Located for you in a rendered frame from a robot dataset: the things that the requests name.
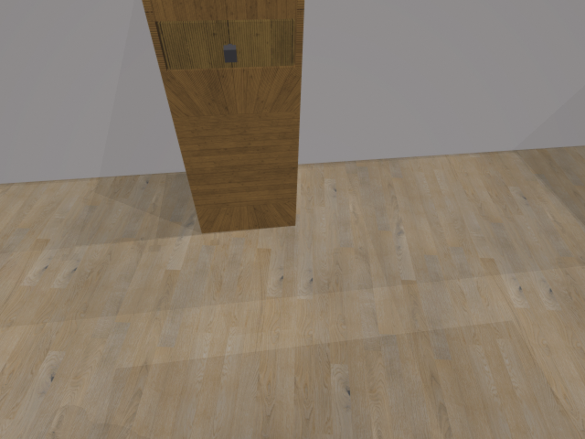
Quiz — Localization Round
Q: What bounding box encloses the handle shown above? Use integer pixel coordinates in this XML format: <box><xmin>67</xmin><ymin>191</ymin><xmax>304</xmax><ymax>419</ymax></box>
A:
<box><xmin>223</xmin><ymin>44</ymin><xmax>237</xmax><ymax>63</ymax></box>

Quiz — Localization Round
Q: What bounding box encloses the cabinet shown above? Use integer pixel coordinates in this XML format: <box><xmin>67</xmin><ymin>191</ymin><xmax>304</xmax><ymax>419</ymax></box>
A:
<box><xmin>142</xmin><ymin>0</ymin><xmax>304</xmax><ymax>233</ymax></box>

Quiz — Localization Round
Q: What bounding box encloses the drawer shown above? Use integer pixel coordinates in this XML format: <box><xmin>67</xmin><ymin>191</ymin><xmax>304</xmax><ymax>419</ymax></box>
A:
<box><xmin>157</xmin><ymin>19</ymin><xmax>295</xmax><ymax>70</ymax></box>

